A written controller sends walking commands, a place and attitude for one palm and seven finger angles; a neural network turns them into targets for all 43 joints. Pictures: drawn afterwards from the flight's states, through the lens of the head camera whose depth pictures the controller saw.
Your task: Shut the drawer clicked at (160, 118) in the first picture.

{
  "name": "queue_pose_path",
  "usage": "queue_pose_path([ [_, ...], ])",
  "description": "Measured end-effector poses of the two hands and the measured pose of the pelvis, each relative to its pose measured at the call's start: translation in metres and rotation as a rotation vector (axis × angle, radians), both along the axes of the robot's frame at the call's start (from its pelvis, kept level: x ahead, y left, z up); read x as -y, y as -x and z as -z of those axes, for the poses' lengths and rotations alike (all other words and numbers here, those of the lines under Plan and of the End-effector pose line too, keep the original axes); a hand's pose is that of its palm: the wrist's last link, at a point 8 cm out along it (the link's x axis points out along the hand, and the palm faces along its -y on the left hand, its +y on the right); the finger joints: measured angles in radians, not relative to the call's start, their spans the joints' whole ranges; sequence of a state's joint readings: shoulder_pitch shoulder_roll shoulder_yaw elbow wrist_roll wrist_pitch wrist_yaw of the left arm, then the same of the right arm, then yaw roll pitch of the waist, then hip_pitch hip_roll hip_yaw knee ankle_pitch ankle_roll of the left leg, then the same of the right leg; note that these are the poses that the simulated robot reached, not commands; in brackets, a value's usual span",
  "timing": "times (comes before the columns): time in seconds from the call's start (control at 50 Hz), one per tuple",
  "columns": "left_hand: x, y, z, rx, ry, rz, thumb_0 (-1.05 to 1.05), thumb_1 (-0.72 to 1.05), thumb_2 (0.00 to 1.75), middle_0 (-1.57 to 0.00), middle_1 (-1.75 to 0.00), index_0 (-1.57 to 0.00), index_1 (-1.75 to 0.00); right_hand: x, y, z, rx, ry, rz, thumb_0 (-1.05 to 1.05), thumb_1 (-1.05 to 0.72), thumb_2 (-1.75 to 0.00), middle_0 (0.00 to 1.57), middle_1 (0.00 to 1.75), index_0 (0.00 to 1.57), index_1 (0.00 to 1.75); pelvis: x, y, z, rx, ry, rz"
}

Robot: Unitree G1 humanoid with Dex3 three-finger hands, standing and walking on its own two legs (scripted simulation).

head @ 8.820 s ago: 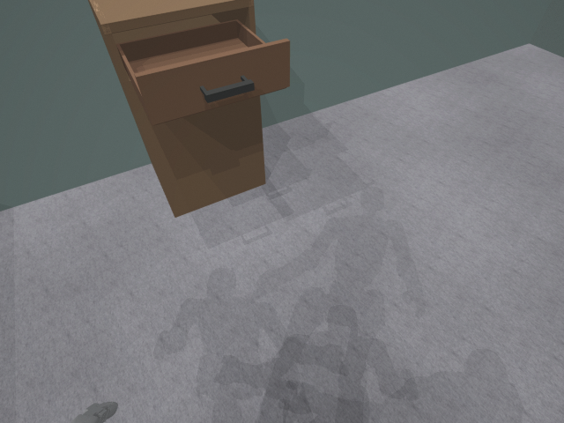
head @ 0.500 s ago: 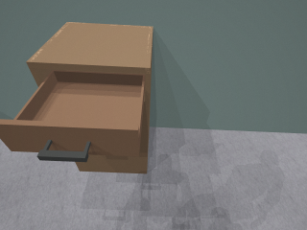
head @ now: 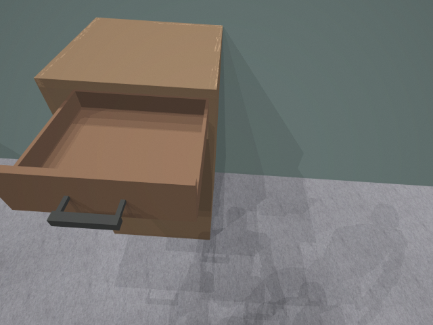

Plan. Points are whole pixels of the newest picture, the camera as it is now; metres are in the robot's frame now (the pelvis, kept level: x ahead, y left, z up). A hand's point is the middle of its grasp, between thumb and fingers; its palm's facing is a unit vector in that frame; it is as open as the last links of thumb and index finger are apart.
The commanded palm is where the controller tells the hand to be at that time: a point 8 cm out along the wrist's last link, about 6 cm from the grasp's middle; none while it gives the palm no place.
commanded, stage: shuffle to correct the standing spot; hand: left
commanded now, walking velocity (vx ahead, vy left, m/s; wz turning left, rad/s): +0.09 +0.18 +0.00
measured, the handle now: (89, 211) +0.32 +0.29 +0.00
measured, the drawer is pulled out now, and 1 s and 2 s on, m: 0.30 0.30 0.30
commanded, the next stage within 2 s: come to a stop and stand still in 0.48 s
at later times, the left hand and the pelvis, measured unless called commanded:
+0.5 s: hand out of the picture +0.08 +0.21 -0.15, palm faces +0.08 -0.96 -0.27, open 7.3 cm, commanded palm none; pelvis +0.04 +0.03 +0.01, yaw +1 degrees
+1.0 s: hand out of the picture +0.08 +0.28 -0.17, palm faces +0.02 -0.98 -0.20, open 7.3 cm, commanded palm none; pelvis +0.05 +0.09 +0.01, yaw -1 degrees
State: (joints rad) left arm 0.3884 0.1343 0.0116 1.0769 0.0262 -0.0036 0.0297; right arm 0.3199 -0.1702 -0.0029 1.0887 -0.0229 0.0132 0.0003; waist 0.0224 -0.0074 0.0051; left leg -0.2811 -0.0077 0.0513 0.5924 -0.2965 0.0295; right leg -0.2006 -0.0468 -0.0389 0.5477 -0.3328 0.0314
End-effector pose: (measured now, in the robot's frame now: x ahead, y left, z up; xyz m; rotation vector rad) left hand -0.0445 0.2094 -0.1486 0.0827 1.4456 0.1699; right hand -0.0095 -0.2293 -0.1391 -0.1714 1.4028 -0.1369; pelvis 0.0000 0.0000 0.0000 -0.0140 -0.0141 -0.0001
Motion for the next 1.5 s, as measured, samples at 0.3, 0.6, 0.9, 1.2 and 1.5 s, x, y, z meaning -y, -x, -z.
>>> queue_pose_path([
  [0.3,-0.034,-0.111,-0.014,0.146,-0.089,0.082,0.01,0.91,0.9,-0.2,-0.3,-0.2,-0.3,-0.029,-0.028,0.013,0.015,-0.056,0.034,0.0,-0.91,-0.9,0.19,0.3,0.2,0.3,-0.014,-0.029,0.002,-0.018,-0.04,0.037],
  [0.6,-0.078,-0.093,-0.025,0.112,-0.103,0.012,0.0,0.91,0.9,-0.2,-0.3,-0.21,-0.3,-0.037,-0.127,-0.012,0.14,-0.015,-0.048,0.01,-0.91,-0.9,0.19,0.3,0.2,0.3,-0.049,-0.043,-0.01,-0.026,-0.073,-0.011],
  [0.9,-0.137,-0.102,-0.005,0.077,-0.063,0.02,0.01,0.91,0.9,-0.2,-0.3,-0.2,-0.3,-0.102,-0.126,-0.018,0.187,0.035,-0.046,0.0,-0.93,-0.9,0.2,0.3,0.2,0.3,-0.096,-0.053,-0.005,-0.037,-0.025,-0.009],
  [1.2,-0.081,-0.129,-0.02,0.189,-0.107,0.114,0.01,0.92,0.9,-0.2,-0.3,-0.21,-0.3,-0.054,-0.046,0.018,0.041,-0.026,0.057,0.0,-0.91,-0.9,0.2,0.3,0.2,0.3,-0.062,-0.037,0.005,-0.018,0.0,-0.014],
  [1.5,-0.057,-0.12,-0.025,0.179,-0.1,0.067,0.0,0.93,0.9,-0.2,-0.3,-0.21,-0.3,-0.054,-0.055,0.011,0.044,-0.067,0.012,0.01,-0.93,-0.9,0.2,0.3,0.2,0.3,-0.037,-0.049,-0.004,-0.007,-0.03,-0.01],
])
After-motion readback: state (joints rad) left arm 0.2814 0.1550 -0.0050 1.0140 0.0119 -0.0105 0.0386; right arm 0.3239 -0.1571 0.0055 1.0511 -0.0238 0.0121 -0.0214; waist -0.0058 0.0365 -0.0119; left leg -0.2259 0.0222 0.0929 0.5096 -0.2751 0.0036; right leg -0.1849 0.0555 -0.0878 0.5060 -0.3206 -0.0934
